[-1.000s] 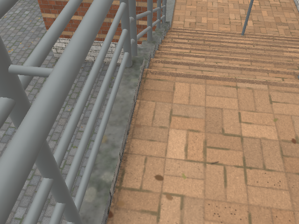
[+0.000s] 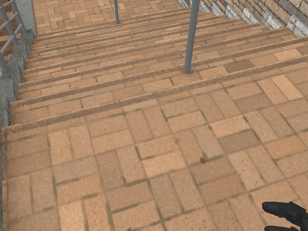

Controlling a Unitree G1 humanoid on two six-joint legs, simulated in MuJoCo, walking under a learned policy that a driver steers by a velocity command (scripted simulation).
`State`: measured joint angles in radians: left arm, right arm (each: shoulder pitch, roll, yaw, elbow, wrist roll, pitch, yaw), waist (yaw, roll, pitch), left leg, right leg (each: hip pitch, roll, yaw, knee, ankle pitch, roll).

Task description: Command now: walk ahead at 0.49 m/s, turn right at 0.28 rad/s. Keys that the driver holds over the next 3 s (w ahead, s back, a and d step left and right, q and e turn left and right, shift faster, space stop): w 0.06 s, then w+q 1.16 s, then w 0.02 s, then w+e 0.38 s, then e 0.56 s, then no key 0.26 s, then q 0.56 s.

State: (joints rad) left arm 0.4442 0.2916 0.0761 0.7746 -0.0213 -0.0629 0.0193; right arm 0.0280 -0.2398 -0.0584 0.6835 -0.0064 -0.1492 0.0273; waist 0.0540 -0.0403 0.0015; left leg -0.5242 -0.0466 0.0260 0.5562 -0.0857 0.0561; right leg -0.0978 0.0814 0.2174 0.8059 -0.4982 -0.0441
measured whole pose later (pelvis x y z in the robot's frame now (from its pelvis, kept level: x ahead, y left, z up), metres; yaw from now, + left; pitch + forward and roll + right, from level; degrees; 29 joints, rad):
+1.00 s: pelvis +0.50 +0.07 -0.01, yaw +27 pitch +2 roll -2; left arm 0.33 0.31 0.07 0.80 -0.01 -0.07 0.01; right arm 0.08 -0.29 -0.06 0.60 0.02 -0.03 0.05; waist 0.06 0.02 0.06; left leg -0.54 -0.02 0.04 0.68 -0.18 0.11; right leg -0.10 -0.10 -0.14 0.87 -0.53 0.05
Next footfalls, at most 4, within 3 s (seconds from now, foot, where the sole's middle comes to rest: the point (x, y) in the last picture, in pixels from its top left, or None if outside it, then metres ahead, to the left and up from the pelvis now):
0.46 right None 0.41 -0.14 -0.75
0.96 left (121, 196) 0.60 0.20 -0.75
1.50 right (130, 131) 0.95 0.20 -0.75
1.98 left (91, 120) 1.01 0.41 -0.75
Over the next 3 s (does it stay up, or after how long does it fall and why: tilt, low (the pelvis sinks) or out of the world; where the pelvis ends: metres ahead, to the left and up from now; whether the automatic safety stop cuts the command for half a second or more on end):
stays up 0.89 0.24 0.01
